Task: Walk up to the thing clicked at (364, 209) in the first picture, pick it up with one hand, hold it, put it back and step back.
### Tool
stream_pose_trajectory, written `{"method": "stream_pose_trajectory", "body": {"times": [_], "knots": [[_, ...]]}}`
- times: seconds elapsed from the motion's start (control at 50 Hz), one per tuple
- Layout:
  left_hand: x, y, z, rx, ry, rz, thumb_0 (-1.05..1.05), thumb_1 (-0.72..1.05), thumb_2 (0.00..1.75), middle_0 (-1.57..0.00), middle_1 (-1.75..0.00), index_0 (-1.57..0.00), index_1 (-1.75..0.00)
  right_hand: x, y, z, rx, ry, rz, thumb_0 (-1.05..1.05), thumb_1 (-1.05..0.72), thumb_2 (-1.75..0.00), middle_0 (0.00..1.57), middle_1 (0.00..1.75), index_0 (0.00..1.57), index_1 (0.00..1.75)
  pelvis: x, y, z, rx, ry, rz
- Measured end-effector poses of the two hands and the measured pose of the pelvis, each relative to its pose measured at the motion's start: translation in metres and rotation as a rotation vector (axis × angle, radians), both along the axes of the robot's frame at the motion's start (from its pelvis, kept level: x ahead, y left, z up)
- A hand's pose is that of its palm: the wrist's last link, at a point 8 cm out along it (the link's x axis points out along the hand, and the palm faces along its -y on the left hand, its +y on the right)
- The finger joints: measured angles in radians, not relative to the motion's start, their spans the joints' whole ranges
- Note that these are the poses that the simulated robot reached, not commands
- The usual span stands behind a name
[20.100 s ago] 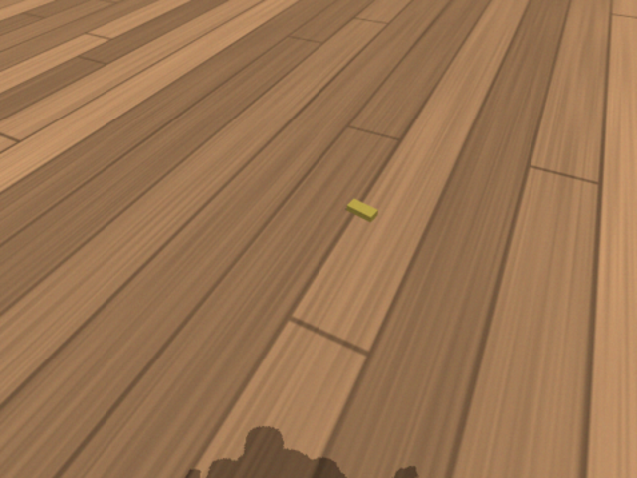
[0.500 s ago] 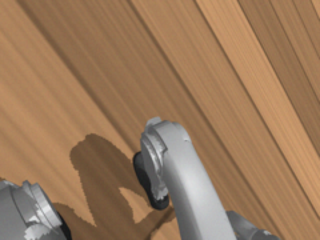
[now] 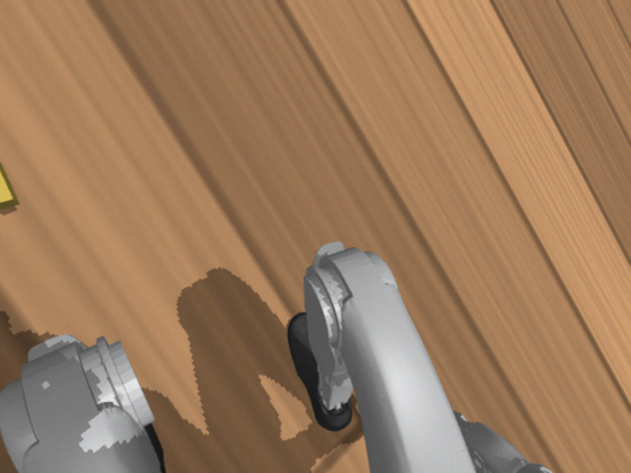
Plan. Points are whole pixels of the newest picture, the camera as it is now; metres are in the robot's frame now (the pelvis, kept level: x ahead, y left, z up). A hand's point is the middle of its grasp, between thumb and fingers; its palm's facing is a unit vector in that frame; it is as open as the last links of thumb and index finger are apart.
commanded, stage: settle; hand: left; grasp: from above
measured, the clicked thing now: out of the picture +0.48 +0.32 -0.26
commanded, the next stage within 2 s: lift in 0.42 s
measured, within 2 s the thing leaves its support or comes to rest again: neither
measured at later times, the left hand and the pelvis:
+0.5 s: hand out of the picture +0.46 +0.32 -0.14, palm faces -0.42 -0.10 -0.90, open 8.4 cm; pelvis -0.01 -0.01 +0.01, yaw +5 degrees
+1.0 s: hand out of the picture +0.41 +0.32 -0.05, palm faces -0.44 -0.12 -0.89, open 8.4 cm; pelvis -0.01 -0.01 +0.06, yaw +8 degrees
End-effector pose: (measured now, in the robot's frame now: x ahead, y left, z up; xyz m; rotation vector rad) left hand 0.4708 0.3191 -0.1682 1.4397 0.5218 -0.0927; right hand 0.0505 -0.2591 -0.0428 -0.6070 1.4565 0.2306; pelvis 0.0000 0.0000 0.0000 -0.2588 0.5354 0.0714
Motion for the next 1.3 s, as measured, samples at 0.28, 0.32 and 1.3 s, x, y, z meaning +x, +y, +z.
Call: {"method": "stream_pose_trajectory", "body": {"times": [0.28,0.32,1.3], "knots": [[-0.007,0.002,0.060,0.016,0.051,-0.024,0.01,0.24,0.17,-0.93,-0.22,-0.95,-0.20,0.036,-0.004,-0.021,0.051,-0.128,-0.073,0.00,-0.91,-0.90,0.20,0.30,0.20,0.30,-0.003,-0.002,0.006,0.042,0.036,0.026],[-0.008,0.001,0.066,0.017,0.055,-0.032,0.01,0.24,0.17,-0.93,-0.22,-0.95,-0.20,0.035,-0.004,-0.023,0.050,-0.133,-0.084,0.00,-0.91,-0.90,0.20,0.30,0.20,0.30,-0.004,-0.003,0.007,0.048,0.037,0.030],[-0.103,-0.001,0.278,-0.006,0.039,-0.025,0.01,0.27,0.22,-0.86,-0.28,-0.88,-0.27,0.093,0.000,0.075,0.044,-0.321,-0.246,0.00,-0.90,-0.90,0.20,0.30,0.20,0.30,-0.014,-0.011,0.142,0.138,0.038,0.091]]}}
